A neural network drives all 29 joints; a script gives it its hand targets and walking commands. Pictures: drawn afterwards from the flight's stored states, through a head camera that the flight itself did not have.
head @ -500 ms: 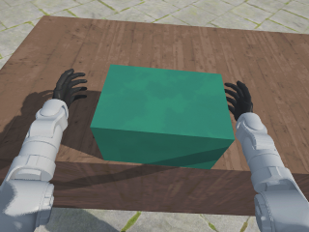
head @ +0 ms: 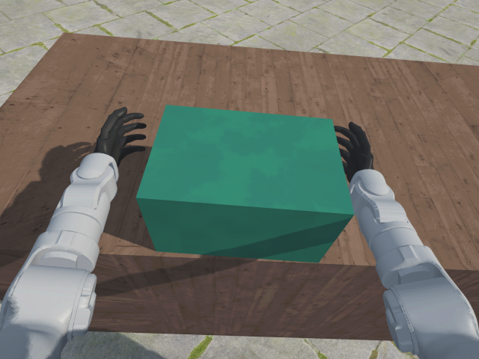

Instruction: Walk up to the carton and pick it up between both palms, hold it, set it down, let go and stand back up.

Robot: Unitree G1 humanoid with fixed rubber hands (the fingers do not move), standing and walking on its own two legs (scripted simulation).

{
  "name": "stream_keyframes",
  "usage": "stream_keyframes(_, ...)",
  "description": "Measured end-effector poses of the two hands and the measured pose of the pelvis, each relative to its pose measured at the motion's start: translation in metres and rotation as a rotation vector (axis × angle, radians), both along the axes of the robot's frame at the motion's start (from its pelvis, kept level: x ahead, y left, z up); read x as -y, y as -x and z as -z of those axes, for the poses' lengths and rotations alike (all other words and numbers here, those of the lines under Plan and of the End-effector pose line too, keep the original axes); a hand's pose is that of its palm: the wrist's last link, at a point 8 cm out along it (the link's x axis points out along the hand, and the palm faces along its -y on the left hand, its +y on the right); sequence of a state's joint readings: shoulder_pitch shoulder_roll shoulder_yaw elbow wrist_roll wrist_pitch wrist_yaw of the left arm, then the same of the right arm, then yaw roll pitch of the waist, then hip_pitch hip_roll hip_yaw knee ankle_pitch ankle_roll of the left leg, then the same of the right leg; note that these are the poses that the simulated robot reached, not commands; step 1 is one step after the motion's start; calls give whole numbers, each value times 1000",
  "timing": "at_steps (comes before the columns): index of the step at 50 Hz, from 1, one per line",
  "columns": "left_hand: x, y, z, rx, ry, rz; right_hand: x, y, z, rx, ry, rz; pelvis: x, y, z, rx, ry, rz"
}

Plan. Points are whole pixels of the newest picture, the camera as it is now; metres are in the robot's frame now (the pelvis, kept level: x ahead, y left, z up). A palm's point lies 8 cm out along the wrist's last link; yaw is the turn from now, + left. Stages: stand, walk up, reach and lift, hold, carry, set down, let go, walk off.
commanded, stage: reach and lift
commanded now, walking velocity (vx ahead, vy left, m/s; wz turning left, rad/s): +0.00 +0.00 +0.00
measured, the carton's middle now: (243, 185) +0.39 +0.01 +0.06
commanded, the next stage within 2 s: none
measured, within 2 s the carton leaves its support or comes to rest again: leaves its support in 1.96 s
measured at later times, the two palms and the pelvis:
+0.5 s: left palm (126, 151) +0.42 +0.21 +0.10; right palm (355, 170) +0.41 -0.19 +0.10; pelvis +0.00 +0.00 +0.00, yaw -1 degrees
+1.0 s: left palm (131, 155) +0.41 +0.20 +0.09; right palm (355, 170) +0.40 -0.19 +0.10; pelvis +0.00 +0.00 +0.00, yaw -1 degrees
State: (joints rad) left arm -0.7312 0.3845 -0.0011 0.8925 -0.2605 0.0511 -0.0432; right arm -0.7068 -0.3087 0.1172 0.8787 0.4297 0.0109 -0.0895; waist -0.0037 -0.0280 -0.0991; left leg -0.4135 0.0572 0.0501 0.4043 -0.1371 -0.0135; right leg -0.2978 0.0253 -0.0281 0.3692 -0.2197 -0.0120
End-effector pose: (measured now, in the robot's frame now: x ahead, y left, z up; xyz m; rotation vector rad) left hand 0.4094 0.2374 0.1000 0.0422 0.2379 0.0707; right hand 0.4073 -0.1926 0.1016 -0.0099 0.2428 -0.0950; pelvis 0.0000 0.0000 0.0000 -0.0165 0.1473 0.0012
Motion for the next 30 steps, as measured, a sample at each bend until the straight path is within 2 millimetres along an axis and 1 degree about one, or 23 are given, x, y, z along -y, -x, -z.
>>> stream_keyframes(4, 11, -4, 4, 7, -1, 7, -2, -4, 3, -4, -4, 25, -1, 1, 1, -25, 3, -1)
stream_keyframes(10, 27, -6, 7, 15, 6, 23, -4, -1, 5, 5, -9, 43, -3, -2, 0, -22, 1, 9)
stream_keyframes(21, 22, -6, -2, 12, 10, -3, -5, 2, 3, -1, 4, 54, -3, -4, -1, 13, -2, 19)
stream_keyframes(30, 33, -7, 5, 4, 23, 6, -5, 2, 4, -3, 0, 55, -3, -4, -1, 8, -1, 23)
